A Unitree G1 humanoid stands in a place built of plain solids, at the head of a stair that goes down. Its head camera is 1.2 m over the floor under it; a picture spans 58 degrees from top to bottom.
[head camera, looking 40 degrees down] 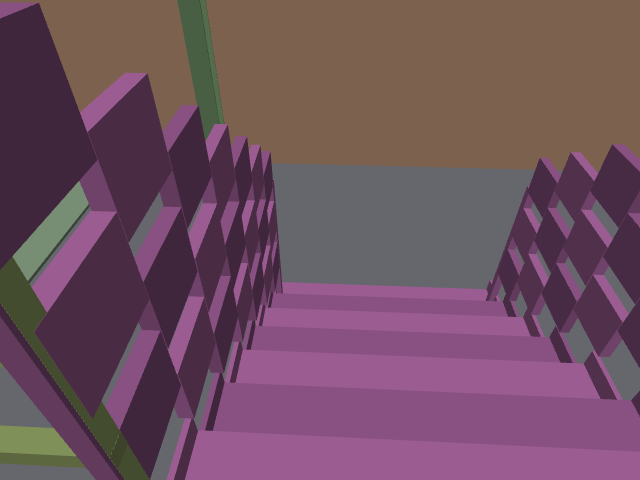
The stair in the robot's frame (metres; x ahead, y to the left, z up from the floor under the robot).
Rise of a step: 0.17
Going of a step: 0.28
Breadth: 1.62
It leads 3 degrees to the right of straight ahead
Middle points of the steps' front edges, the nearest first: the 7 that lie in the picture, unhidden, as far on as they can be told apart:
0.64 -0.39 -0.17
0.92 -0.41 -0.34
1.20 -0.42 -0.51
1.48 -0.44 -0.68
1.76 -0.45 -0.85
2.04 -0.46 -1.02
2.32 -0.48 -1.20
